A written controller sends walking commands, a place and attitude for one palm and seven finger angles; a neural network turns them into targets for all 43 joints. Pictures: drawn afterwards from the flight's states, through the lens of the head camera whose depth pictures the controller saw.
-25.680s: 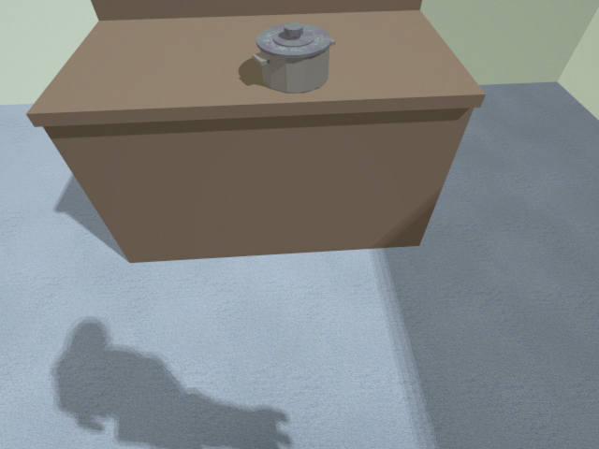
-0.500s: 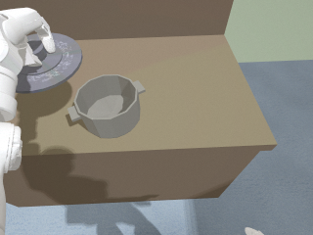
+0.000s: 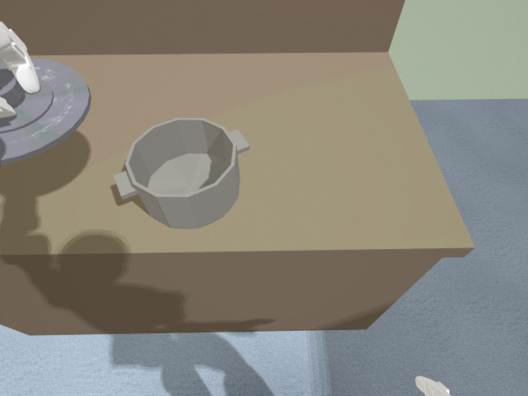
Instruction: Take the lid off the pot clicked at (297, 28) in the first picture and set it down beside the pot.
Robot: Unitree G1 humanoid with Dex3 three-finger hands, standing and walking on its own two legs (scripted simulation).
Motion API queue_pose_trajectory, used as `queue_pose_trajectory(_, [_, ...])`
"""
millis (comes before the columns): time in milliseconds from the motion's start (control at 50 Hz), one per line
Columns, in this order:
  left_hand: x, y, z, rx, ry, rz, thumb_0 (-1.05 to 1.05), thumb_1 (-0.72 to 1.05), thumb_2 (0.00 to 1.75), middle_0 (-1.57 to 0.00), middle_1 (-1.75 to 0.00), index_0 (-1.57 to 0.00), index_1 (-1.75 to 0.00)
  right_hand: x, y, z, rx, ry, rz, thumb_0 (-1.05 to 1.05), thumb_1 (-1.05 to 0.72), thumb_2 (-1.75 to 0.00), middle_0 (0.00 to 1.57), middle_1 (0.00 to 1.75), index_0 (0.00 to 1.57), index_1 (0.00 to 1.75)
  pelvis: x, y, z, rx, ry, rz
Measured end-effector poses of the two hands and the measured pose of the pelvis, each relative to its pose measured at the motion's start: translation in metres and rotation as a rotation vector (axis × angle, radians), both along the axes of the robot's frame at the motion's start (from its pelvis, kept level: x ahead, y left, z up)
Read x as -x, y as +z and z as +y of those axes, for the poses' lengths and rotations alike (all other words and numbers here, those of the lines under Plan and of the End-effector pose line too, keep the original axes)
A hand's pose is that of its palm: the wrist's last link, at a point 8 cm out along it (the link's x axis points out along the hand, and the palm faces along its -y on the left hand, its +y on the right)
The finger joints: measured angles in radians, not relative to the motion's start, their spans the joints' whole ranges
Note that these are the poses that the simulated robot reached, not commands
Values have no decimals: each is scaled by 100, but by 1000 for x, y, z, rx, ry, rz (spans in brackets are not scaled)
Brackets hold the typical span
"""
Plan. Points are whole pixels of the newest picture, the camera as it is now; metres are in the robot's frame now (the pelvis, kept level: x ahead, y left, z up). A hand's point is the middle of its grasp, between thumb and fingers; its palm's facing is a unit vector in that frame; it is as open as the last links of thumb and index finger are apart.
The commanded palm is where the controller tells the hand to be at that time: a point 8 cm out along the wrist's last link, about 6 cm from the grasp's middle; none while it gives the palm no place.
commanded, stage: move the lid sideways beside the pot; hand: left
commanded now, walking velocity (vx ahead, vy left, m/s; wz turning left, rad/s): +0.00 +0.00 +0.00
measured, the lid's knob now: out of the picture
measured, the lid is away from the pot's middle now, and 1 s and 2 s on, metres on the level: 0.21 0.22 0.23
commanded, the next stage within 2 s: lower the lid onto the table in 0.28 s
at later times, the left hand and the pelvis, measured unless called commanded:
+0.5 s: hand out of the picture +0.45 +0.36 +0.22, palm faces -0.30 -0.13 -0.95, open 7.5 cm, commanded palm +0.46 +0.36 +0.30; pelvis +0.01 +0.01 +0.00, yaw +0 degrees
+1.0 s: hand (3, 110) +0.46 +0.36 +0.18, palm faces -0.36 -0.13 -0.92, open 7.5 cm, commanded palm +0.47 +0.36 +0.26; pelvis +0.01 +0.01 +0.00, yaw -1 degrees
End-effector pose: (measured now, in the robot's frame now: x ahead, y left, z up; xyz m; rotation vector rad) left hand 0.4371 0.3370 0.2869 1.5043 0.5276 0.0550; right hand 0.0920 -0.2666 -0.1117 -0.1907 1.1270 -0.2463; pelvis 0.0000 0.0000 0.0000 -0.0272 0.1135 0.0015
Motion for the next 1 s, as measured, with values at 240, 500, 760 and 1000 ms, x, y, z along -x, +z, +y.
queue_pose_trajectory(240, [0,-5,24,7,32,22,3,12,89,-58,-93,-75,-100,13,-1,0,24,-18,43,1,-90,-90,20,30,20,30,-3,-1,2,6,-2,10])
queue_pose_trajectory(500, [-14,-8,26,36,24,15,3,12,89,-58,-93,-74,-100,36,-3,1,30,-51,103,1,-90,-90,20,30,20,30,-6,-1,10,8,-5,23])
queue_pose_trajectory(760, [-19,-26,26,47,22,47,3,13,89,-58,-93,-74,-100,35,-2,9,13,-58,80,1,-90,-90,20,30,20,30,-6,-3,14,10,-11,32])
queue_pose_trajectory(1000, [-20,-44,25,48,-9,82,3,13,89,-58,-93,-74,-100,36,0,5,40,-53,85,1,-90,-90,20,30,20,30,-6,-3,13,12,-7,38])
